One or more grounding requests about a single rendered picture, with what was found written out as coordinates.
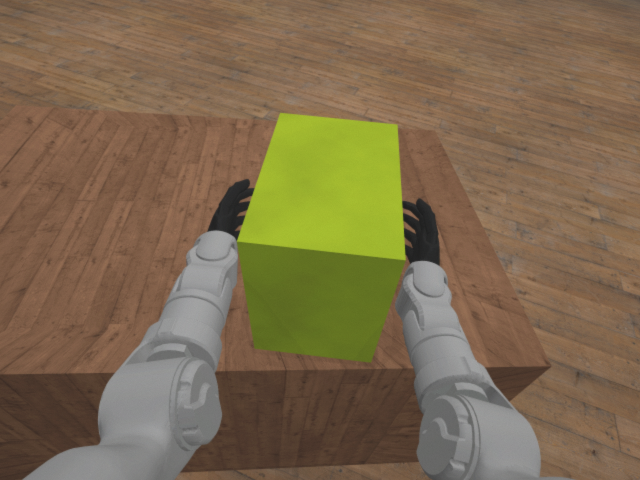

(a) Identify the right robot upper arm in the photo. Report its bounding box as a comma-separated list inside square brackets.
[416, 393, 575, 480]

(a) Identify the left robot hand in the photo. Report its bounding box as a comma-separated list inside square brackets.
[207, 179, 255, 241]

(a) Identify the right robot hand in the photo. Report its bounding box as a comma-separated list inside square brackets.
[402, 198, 440, 266]

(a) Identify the right robot forearm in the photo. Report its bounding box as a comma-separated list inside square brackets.
[395, 261, 541, 469]

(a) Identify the left robot upper arm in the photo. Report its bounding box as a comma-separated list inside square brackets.
[22, 356, 222, 480]

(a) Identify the carton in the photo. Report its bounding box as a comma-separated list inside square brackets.
[237, 113, 406, 363]

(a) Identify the left robot forearm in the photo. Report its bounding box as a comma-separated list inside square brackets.
[98, 231, 238, 439]

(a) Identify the pedestal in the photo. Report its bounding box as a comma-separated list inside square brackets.
[0, 105, 552, 480]

